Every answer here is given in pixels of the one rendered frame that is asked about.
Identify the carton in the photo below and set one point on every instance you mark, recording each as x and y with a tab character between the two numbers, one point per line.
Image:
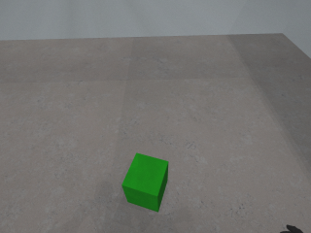
145	181

